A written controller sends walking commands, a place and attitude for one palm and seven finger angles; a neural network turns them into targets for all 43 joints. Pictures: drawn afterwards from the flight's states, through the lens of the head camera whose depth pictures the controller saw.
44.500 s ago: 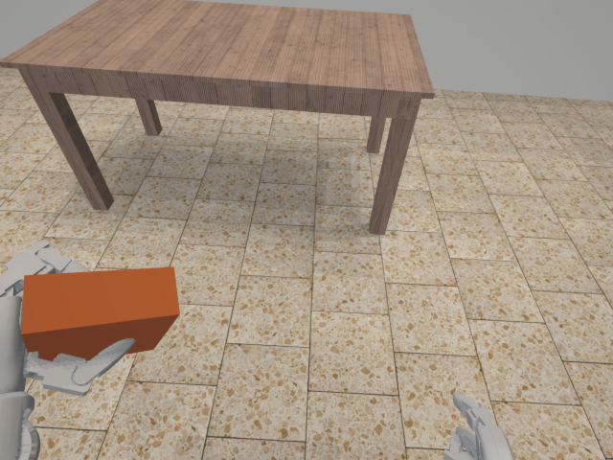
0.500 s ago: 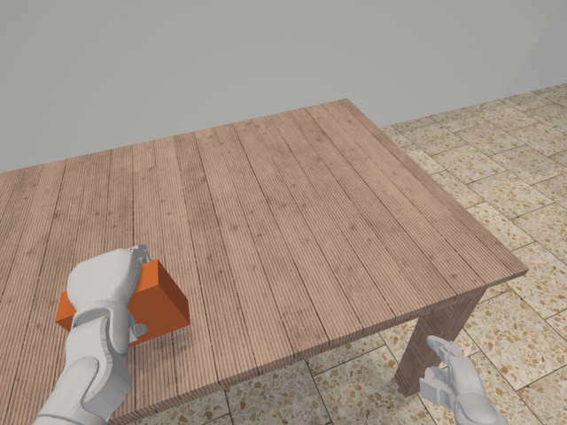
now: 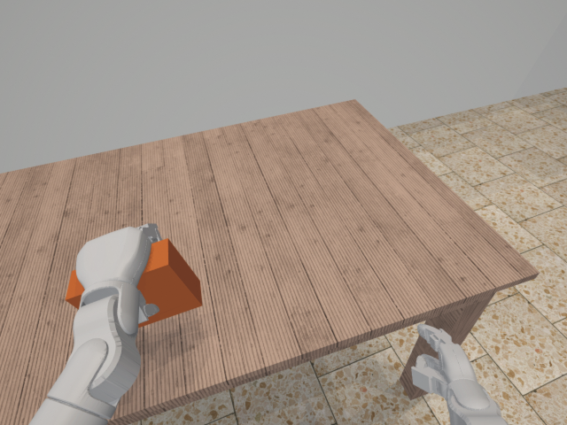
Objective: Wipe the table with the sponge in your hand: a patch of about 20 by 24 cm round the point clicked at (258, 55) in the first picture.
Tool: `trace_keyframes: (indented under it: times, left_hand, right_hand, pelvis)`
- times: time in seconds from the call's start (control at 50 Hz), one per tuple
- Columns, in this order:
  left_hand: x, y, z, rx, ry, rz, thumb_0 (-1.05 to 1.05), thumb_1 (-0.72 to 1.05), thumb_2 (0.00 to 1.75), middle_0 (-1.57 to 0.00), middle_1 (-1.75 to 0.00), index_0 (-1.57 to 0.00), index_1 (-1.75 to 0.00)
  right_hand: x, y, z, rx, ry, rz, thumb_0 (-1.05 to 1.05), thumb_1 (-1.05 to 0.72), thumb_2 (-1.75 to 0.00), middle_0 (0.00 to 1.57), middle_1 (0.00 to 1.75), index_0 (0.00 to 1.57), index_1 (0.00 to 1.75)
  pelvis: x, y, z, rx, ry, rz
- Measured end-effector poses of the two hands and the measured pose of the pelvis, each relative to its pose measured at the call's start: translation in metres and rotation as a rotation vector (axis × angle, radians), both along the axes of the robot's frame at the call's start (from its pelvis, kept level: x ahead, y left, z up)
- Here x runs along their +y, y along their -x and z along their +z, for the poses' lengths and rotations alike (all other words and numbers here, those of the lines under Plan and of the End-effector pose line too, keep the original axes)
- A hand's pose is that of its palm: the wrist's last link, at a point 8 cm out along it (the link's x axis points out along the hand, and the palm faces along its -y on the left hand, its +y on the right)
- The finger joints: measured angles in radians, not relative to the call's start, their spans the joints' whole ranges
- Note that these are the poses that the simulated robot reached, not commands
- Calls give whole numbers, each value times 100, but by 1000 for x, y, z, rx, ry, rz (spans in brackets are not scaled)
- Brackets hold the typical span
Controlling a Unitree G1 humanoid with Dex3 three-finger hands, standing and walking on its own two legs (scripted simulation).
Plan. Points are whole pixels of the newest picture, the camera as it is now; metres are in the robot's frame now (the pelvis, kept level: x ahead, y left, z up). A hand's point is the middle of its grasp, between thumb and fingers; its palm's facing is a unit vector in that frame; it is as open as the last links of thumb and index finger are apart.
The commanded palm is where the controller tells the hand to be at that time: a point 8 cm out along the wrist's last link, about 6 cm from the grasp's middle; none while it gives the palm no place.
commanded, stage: lift the sponge slowly off the table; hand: left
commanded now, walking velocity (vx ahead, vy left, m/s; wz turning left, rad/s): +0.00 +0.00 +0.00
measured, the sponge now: (146, 295) +0.26 +0.26 +0.05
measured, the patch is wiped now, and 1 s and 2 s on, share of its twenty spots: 1.00 1.00 1.00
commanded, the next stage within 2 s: bring the sponge back beside the body in 0.20 s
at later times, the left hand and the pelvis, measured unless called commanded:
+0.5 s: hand (125, 286) +0.24 +0.26 +0.10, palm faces +0.08 -0.14 -0.99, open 9.3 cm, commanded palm +0.21 +0.26 +0.17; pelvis -0.01 -0.01 +0.00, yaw +0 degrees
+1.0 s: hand (102, 305) +0.21 +0.28 +0.10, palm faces +0.08 -0.16 -0.98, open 9.3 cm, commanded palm +0.18 +0.27 +0.18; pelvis -0.01 +0.00 +0.00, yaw +0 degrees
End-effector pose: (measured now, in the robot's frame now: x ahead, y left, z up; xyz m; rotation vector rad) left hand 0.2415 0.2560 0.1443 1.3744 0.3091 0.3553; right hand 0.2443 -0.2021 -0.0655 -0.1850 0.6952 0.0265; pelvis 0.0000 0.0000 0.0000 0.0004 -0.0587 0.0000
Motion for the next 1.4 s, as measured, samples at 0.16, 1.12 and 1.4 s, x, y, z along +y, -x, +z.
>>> trace_keyframes:
  times: [0.16,1.12,1.4]
  left_hand:
    - [0,6,13,-41,-3,-6,0,-45,108,-80,-139,-81,-141]
    - [21,60,11,-22,4,20,0,-45,108,-80,-139,-81,-141]
    - [27,81,14,-36,7,31,0,-45,108,-80,-139,-81,-141]
  right_hand:
    - [0,1,0,-1,-8,4,1,-90,-90,20,30,19,29]
    - [4,5,5,-42,12,23,1,-90,-90,20,30,18,29]
    - [11,9,6,-49,5,33,1,-90,-90,20,30,18,29]
  pelvis:
    - [-1,1,0,-5,0,-4]
    - [0,11,-1,-27,5,-1]
    - [3,14,-2,-33,7,-3]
